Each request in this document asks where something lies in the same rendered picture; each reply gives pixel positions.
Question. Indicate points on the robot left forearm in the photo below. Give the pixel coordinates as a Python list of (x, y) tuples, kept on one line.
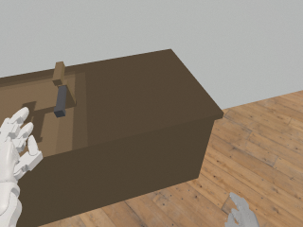
[(10, 206)]

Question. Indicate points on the tap lever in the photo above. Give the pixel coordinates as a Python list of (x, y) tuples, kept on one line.
[(59, 110)]

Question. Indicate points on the robot left hand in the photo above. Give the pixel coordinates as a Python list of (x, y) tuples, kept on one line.
[(12, 142)]

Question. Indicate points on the robot right hand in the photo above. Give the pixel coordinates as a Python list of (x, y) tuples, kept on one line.
[(244, 216)]

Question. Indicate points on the counter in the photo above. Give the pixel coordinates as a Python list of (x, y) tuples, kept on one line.
[(133, 125)]

